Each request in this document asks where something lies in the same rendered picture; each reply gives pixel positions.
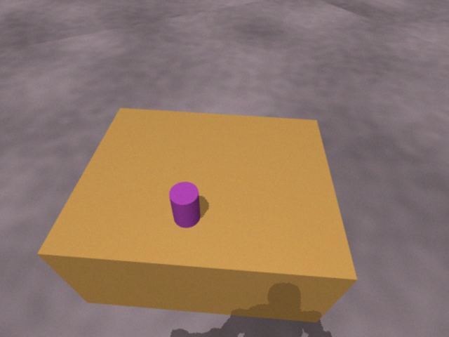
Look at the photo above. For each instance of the can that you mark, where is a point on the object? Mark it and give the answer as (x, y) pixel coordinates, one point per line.
(184, 199)

